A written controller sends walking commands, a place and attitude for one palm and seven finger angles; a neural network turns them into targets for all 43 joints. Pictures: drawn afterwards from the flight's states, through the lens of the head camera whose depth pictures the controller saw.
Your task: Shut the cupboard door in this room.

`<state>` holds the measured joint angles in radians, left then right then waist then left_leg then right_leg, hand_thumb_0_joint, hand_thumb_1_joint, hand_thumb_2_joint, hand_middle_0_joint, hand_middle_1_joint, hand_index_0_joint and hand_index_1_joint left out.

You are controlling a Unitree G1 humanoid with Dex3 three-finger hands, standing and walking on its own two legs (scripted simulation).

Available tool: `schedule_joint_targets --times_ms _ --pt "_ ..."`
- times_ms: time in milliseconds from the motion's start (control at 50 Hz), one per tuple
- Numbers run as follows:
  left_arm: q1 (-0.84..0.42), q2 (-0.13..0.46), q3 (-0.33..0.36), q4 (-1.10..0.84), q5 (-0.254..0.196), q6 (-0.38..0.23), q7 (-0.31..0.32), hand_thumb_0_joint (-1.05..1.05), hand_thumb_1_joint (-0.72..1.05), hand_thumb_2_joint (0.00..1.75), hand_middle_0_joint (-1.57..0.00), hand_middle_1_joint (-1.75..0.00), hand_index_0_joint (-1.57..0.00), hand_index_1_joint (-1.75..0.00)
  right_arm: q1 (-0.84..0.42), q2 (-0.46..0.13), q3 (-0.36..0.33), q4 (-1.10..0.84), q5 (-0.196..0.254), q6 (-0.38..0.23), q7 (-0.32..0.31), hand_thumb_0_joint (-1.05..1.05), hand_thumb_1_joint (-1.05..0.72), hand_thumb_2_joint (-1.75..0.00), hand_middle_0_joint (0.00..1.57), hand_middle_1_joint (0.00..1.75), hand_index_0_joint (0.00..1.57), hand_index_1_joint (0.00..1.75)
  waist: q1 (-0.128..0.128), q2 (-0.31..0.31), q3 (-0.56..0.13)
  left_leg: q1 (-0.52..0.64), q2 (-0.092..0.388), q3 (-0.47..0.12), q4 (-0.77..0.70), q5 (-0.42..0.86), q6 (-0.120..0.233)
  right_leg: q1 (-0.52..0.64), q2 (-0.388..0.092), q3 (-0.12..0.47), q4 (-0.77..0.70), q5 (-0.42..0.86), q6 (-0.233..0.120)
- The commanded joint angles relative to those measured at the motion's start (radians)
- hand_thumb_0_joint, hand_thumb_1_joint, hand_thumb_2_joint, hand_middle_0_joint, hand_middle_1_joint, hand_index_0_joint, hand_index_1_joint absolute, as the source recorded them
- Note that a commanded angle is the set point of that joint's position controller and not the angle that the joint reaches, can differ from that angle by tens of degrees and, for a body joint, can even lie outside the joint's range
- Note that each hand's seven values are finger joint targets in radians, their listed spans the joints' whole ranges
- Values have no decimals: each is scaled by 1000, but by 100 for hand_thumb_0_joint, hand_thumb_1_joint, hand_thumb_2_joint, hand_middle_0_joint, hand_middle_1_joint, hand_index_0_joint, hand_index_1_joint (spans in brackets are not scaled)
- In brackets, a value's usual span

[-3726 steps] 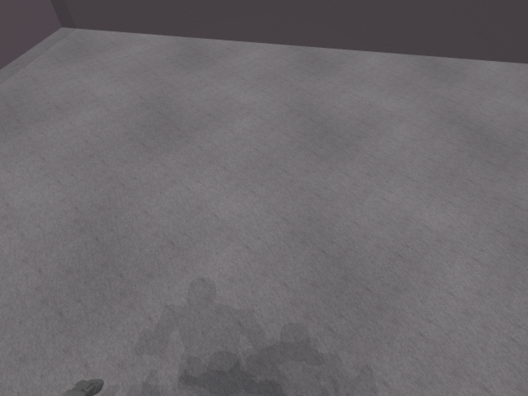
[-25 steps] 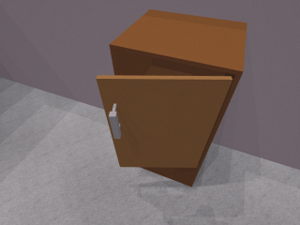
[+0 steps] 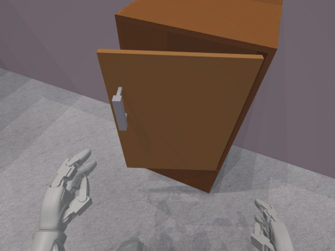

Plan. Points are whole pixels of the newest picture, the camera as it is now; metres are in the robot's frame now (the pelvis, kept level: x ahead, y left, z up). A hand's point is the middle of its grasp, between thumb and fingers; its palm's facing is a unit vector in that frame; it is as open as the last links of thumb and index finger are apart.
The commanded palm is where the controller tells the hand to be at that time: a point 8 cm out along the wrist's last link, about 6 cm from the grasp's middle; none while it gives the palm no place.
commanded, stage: raise the hand and make a fist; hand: left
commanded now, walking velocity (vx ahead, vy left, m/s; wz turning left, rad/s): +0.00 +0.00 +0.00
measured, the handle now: (121, 109) +0.50 +0.17 +0.03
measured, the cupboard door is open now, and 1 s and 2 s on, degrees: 21 21 21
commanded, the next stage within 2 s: bring the fist close to the handle in 1.64 s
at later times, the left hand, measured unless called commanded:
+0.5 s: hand (84, 215) +0.20 +0.19 +0.01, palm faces +0.01 -1.00 -0.02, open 4.4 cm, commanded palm +0.17 +0.24 +0.02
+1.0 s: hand (73, 213) +0.20 +0.21 +0.03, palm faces +0.02 -1.00 -0.03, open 3.1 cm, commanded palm +0.18 +0.26 +0.03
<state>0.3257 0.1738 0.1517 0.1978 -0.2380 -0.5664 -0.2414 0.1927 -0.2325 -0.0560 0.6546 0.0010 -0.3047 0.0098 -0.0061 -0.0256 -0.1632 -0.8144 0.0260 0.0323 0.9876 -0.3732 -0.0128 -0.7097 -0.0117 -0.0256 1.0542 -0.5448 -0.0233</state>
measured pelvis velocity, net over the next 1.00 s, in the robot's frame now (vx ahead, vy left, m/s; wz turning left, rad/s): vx -0.01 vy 0.03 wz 0.01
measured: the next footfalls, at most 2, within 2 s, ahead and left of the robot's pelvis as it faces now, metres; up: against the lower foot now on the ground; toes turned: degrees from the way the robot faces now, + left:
none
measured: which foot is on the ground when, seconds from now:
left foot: down 0.00-1.00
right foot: down 0.00-1.00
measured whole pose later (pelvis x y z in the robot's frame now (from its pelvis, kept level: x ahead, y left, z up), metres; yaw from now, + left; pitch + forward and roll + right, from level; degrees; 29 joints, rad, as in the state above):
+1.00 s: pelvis -0.01 +0.03 -0.03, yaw +0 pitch +14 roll -4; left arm 0.42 0.24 0.10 -0.07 -0.26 -0.37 -0.20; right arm 0.21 -0.21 0.03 0.47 0.02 -0.17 -0.05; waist 0.02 0.04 -0.16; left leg -1.00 0.04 -0.03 1.20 -0.44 0.02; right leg -0.83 0.01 -0.08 1.16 -0.58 0.00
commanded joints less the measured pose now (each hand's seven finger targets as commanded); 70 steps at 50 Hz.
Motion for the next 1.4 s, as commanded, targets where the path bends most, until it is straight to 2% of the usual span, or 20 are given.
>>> schedule_joint_targets --times_ms 0,20,60,80,100,180,220,260,360,420,500,560,580,660,700,800,860,920,1160,1380 --pt "195 165 146 -121 -94 -48 -161 0 90 90 -46 -58 -46 -58 -105 -129 -52 -275 23 -4 -8 0 -90 -90 20 30 20 30 106 10 -184 -25 -59 0 103 54 13 -54 -10 121 -74 135 3" --pt "165 180 152 -186 -108 -7 -153 0 90 90 -47 -60 -47 -60 -108 -125 -48 -305 31 7 -19 0 -90 -90 20 30 20 30 102 41 -183 -36 -55 0 103 6 18 -66 -11 142 -110 32 6" --pt "31 205 144 -338 -112 24 -104 0 90 90 -51 -64 -51 -64 -79 -118 -38 -315 37 16 -40 0 -90 -90 20 30 20 30 51 16 -160 -66 -34 -23 138 -58 30 -125 -6 180 -157 -99 25" --pt "-22 196 113 -441 -102 13 -79 0 90 90 -53 -66 -53 -66 -71 -116 -33 -326 36 13 -49 0 -90 -90 20 30 20 30 30 46 -161 -50 -26 -29 153 -68 39 -149 -6 187 -167 -128 26" --pt "-66 203 100 -520 -89 -4 -52 0 90 90 -55 -68 -55 -68 -55 -111 -28 -319 33 7 -56 0 -90 -90 20 30 20 30 15 84 -158 -31 -18 -37 155 -70 43 -172 2 174 -164 -140 17" --pt "-109 187 24 -557 -53 -38 -23 0 90 90 -62 -76 -62 -76 -21 -115 -8 -264 23 -16 -87 0 -90 -90 20 30 20 30 -37 93 -130 -39 -1 -66 181 -65 53 -246 28 120 -113 -88 4" --pt "-59 157 0 -471 -57 -3 -48 0 90 90 -66 -80 -66 -80 -19 -118 -3 -250 28 -20 -93 0 -90 -90 20 30 20 30 -35 73 -115 -61 -1 -73 175 -78 51 -253 33 101 -107 -97 6" --pt "4 176 32 -364 -64 73 -69 0 90 90 -69 -84 -69 -84 -22 -116 0 -246 37 -9 -99 0 -90 -90 20 30 20 30 -12 46 -105 -96 -4 -71 167 -83 49 -219 30 115 -134 -128 10" --pt "120 203 129 -379 -88 188 -39 0 90 90 -79 -94 -79 -94 -41 -95 -5 -272 39 22 -94 0 -90 -90 20 30 20 30 62 17 -226 -44 -9 -73 116 25 43 -74 16 94 -112 48 23" --pt "121 175 113 -436 -81 154 2 0 90 90 -84 -100 -84 -100 -33 -85 -6 -272 31 31 -85 0 -90 -90 20 30 20 30 53 25 -224 -2 -5 -76 92 79 40 -81 22 46 -72 175 21" --pt "115 139 52 -435 -61 81 24 0 90 90 -92 -108 -92 -108 -23 -97 -6 -267 20 30 -76 0 -90 -90 20 30 20 30 35 51 -183 21 -4 -85 71 61 39 -153 39 -6 -35 138 3" --pt "122 148 44 -413 -56 59 20 0 90 90 -97 -114 -97 -114 -16 -110 -10 -268 20 36 -76 0 -90 -90 20 30 20 30 24 22 -169 9 -2 -90 67 20 42 -174 44 -6 -42 89 1" --pt "108 136 27 -439 -57 51 16 0 90 90 -99 -116 -99 -116 -13 -115 -8 -274 20 36 -74 0 -90 -90 20 30 20 30 24 57 -189 28 -3 -92 57 14 40 -178 43 -16 -33 83 -3" --pt "93 174 40 -488 -48 61 27 0 90 90 -106 -124 -106 -124 -8 -123 -5 -287 22 48 -75 0 -90 -90 20 30 20 30 27 102 -202 63 -1 -106 29 -6 39 -174 50 -28 -28 89 -9" --pt "86 158 29 -497 -50 72 33 0 90 90 -110 -128 -110 -128 -7 -122 -1 -295 23 58 -76 0 -90 -90 20 30 20 30 18 90 -198 74 1 -111 16 -28 38 -175 52 -37 -36 81 -7" --pt "89 146 9 -504 -33 96 49 0 90 90 -119 -138 -119 -138 -3 -121 7 -306 23 73 -70 0 -90 -90 20 30 20 30 15 138 -181 118 7 -133 -23 -50 30 -178 56 -55 -35 93 -11" --pt "81 163 29 -468 -31 123 46 0 90 90 -124 -144 -124 -144 5 -124 10 -308 21 87 -71 0 -90 -90 20 30 20 30 12 98 -165 97 5 -131 -22 -52 33 -158 61 -53 -52 96 -10" --pt "51 157 8 -472 -28 133 36 0 90 90 -130 -150 -130 -150 1 -127 19 -321 24 92 -69 0 -90 -90 20 30 20 30 5 121 -138 102 5 -134 -37 -89 30 -166 59 -53 -63 73 -11" --pt "6 193 46 -459 -49 130 19 0 90 90 -130 -150 -130 -150 7 -131 25 -313 25 85 -68 0 -90 -90 20 30 20 30 15 125 -161 101 -2 -115 -21 -30 34 -120 60 -34 -83 100 -13" --pt "14 184 49 -414 -63 124 16 0 90 90 -130 -150 -130 -150 7 -127 19 -305 30 81 -71 0 -90 -90 20 30 20 30 16 67 -151 65 -8 -80 9 6 40 -88 47 5 -115 97 -4"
